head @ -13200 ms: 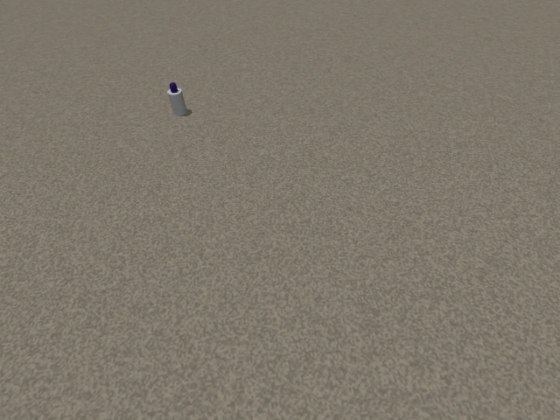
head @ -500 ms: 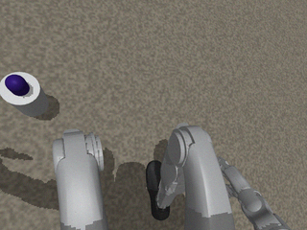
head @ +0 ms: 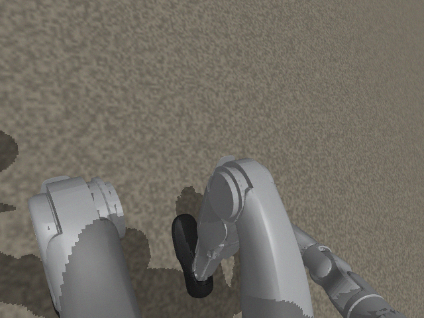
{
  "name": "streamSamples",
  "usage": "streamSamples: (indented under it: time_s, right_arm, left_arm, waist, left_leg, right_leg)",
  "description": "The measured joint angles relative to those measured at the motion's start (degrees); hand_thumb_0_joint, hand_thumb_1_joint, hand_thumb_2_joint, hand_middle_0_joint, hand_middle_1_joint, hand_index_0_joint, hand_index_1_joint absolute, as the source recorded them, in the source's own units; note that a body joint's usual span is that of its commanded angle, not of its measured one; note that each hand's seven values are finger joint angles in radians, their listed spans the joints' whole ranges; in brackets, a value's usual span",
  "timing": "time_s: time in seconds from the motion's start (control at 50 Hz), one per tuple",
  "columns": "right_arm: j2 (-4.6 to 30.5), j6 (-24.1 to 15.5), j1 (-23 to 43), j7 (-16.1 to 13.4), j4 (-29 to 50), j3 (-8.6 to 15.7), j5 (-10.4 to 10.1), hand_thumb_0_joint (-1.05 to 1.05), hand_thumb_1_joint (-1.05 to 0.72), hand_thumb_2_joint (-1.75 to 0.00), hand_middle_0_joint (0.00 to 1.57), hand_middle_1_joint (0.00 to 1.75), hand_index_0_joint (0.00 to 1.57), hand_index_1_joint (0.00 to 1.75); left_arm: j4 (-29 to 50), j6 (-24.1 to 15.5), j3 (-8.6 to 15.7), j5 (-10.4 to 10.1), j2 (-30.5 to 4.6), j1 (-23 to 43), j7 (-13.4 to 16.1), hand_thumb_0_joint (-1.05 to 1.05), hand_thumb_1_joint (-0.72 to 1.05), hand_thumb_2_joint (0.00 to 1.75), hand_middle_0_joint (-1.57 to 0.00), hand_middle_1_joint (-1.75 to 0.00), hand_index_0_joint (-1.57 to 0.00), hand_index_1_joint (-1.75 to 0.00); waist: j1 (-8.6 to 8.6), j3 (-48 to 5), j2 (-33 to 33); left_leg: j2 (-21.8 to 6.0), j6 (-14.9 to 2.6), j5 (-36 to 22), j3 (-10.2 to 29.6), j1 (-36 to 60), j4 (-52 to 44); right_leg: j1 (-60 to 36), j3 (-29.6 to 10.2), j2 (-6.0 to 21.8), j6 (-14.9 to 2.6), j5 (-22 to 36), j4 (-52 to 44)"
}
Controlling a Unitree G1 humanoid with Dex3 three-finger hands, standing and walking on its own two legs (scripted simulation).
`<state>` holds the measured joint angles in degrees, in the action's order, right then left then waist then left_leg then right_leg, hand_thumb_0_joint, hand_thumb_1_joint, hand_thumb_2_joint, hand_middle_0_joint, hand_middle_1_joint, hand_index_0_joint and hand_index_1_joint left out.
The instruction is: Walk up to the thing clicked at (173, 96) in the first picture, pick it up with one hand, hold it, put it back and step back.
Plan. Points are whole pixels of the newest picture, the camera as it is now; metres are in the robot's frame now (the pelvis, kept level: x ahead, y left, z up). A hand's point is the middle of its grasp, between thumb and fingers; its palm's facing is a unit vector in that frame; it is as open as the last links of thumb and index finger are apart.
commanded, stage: close in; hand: left
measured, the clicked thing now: out of the picture +0.43 +0.33 -0.18
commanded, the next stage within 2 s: rest palm in 0.26 s
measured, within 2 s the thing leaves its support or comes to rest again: leaves its support in 1.26 s
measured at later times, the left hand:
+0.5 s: hand out of the picture +0.40 +0.32 -0.17, palm faces +0.47 -0.88 +0.01, open 17.1 cm
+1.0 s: hand out of the picture +0.41 +0.32 -0.16, palm faces +0.48 -0.88 +0.01, open 11.3 cm
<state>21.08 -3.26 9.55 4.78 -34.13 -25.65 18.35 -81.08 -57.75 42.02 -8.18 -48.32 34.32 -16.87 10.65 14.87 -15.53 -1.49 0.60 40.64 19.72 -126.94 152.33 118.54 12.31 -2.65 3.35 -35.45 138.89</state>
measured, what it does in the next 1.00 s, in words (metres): stands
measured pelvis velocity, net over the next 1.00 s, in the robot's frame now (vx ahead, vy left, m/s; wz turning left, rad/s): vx -0.01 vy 0.00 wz -0.03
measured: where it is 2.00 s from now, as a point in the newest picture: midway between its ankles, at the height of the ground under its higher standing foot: (144, 293)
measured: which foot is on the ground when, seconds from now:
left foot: down 0.00-1.00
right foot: down 0.00-1.00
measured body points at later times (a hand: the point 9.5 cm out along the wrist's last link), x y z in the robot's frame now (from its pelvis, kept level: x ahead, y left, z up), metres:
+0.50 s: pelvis -0.01 +0.00 +0.00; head +0.20 +0.19 +0.34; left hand +0.36 +0.37 -0.17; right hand +0.16 -0.24 -0.03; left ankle +0.08 +0.12 -0.25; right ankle +0.14 -0.13 -0.25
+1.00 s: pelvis -0.01 +0.00 +0.00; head +0.21 +0.19 +0.34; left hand +0.38 +0.37 -0.16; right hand +0.17 -0.24 -0.03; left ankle +0.08 +0.12 -0.25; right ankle +0.14 -0.13 -0.25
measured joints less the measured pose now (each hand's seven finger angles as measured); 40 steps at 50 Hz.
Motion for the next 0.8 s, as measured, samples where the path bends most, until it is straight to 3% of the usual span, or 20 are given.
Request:
streamSamples:
  time_s: [0.08,0.18,0.28,0.5,0.6,0.8]
  right_arm:
    - [0.3,1.2,-0.5,0.8,0.3,-0.2,0.8,0.00,-0.90,-0.89,0.21,0.30,0.21,0.30]
    - [1.0,2.2,-1.1,1.5,0.9,-0.6,1.0,0.01,-0.90,-0.89,0.21,0.30,0.21,0.30]
    - [1.3,2.4,-1.2,2.1,1.6,-1.4,0.9,0.01,-0.90,-0.89,0.21,0.30,0.21,0.30]
    - [1.2,3.2,-1.2,2.6,2.6,-3.1,1.8,0.00,-0.90,-0.90,0.21,0.30,0.21,0.30]
    - [1.1,3.6,-0.9,2.6,2.1,-3.3,2.2,0.00,-0.89,-0.90,0.21,0.30,0.21,0.30]
    - [0.7,4.4,0.2,2.6,2.4,-3.2,2.0,0.00,-0.87,-0.89,0.21,0.30,0.21,0.30]
  left_arm:
    - [2.5,-1.3,-1.8,1.2,0.4,-1.1,3.0,-0.02,-0.61,0.09,-0.04,-0.14,-0.08,-0.10]
    - [1.3,-1.7,-4.8,-0.2,1.0,-1.7,5.7,-0.02,-0.61,0.10,-0.04,-0.14,-0.09,-0.11]
    - [-1.0,-2.6,-6.4,-0.8,2.0,-1.4,8.1,-0.02,-0.61,0.12,-0.06,-0.15,-0.10,-0.12]
    - [-1.9,-5.8,-5.5,1.3,0.5,-1.0,12.8,-0.02,-0.55,0.18,-0.08,-0.14,-0.10,-0.13]
    - [-0.7,-5.9,-5.4,1.2,-0.1,-0.5,13.8,-0.02,-0.41,0.27,-0.16,-0.21,-0.18,-0.20]
    - [-1.2,-4.9,-7.8,1.8,-0.5,1.4,14.0,-0.01,0.01,0.48,-0.39,-0.39,-0.39,-0.40]
  waist:
    - [0.07,0.6,0.3]
    - [0.64,0.3,1.3]
    - [1.41,0.0,1.4]
    - [2.26,2.0,-0.8]
    - [1.99,2.8,-1.1]
    - [2.41,2.2,-0.4]
  left_leg:
    - [0.2,-0.21,-0.6,0.4,0.0,0.1]
    - [0.1,-0.68,-1.5,0.3,-0.1,0.0]
    - [-0.2,-0.93,-2.0,0.5,-0.1,0.0]
    - [-0.5,-0.43,-1.1,1.8,0.5,0.8]
    - [-0.3,-0.41,-0.8,2.0,0.4,1.0]
    - [-0.4,-0.61,-0.6,2.1,0.1,0.9]
  right_leg:
    - [-0.5,0.4,-0.1,0.00,0.5,-0.2]
    - [-0.6,0.3,-0.2,0.27,1.3,-0.6]
    - [-0.5,0.4,-0.6,0.71,2.1,-0.9]
    - [-0.7,1.3,-1.2,0.66,2.3,-0.8]
    - [-0.8,1.3,-1.1,0.85,2.0,-0.7]
    - [-0.7,1.5,-1.2,0.96,1.8,-1.0]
